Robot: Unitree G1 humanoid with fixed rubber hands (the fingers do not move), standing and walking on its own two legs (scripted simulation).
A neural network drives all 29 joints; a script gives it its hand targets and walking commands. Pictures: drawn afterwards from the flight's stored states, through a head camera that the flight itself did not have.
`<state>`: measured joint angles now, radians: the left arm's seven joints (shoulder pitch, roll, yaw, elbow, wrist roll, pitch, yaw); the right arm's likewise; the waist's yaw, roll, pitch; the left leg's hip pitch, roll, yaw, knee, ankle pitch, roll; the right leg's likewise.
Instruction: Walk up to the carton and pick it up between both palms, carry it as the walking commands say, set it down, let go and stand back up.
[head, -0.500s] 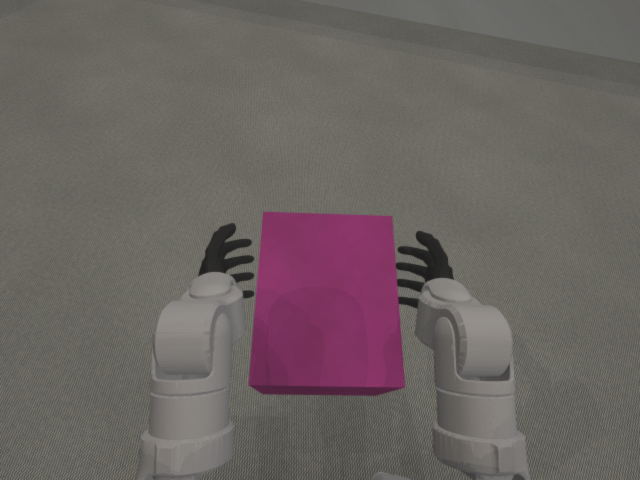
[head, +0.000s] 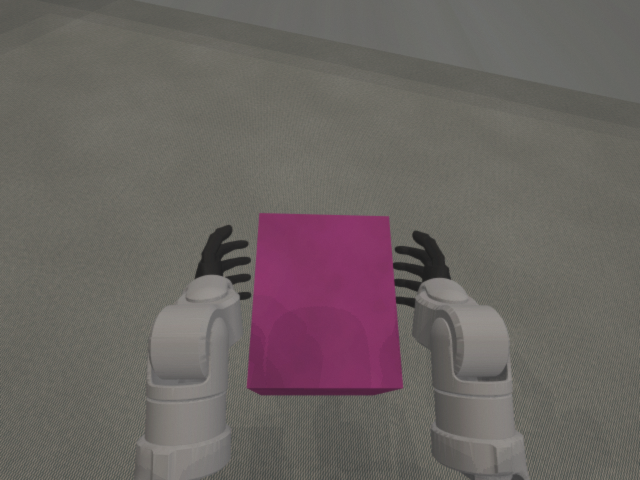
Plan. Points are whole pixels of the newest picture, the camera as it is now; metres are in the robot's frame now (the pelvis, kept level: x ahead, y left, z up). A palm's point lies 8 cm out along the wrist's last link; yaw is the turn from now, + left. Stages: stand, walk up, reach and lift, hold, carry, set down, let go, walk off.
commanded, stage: carry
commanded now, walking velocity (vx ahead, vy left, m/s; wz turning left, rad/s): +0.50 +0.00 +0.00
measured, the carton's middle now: (321, 311) +0.33 +0.00 +0.01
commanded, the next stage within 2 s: none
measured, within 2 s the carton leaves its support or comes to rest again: neither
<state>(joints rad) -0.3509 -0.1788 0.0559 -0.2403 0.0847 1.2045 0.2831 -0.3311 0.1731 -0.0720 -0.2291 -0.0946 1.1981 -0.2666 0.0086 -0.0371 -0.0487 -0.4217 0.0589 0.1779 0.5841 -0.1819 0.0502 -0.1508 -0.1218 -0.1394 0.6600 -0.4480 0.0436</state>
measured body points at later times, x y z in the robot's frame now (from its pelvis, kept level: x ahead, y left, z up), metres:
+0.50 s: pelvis +0.28 +0.02 +0.01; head +0.31 +0.03 +0.46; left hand +0.59 +0.17 +0.09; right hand +0.60 -0.08 +0.09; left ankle +0.26 +0.12 -0.71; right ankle +0.27 -0.09 -0.73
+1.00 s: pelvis +0.45 +0.04 +0.03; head +0.47 +0.04 +0.48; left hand +0.77 +0.17 +0.14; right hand +0.77 -0.08 +0.13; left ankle +0.35 +0.13 -0.68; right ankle +0.34 -0.06 -0.71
